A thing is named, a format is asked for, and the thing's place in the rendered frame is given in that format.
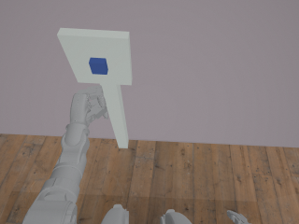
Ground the left robot hand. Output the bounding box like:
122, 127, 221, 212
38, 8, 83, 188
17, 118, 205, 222
70, 85, 108, 127

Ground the robot left forearm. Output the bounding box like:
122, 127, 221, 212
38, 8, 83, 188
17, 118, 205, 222
21, 122, 90, 224

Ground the right robot shin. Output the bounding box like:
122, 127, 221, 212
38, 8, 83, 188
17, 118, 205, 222
166, 209, 175, 213

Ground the robot shin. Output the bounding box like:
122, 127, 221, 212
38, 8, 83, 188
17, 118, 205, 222
166, 209, 175, 213
113, 203, 123, 208

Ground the right robot hand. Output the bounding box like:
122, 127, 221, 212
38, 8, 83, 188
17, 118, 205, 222
226, 210, 251, 224

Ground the button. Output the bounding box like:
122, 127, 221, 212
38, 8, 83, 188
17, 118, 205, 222
89, 57, 108, 75

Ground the panel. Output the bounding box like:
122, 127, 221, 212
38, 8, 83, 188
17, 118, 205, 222
57, 28, 133, 148

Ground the left robot upper arm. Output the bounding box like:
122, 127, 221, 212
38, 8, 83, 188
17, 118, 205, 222
24, 200, 78, 224

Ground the left robot shin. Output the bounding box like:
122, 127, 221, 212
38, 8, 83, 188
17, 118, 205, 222
113, 203, 123, 208

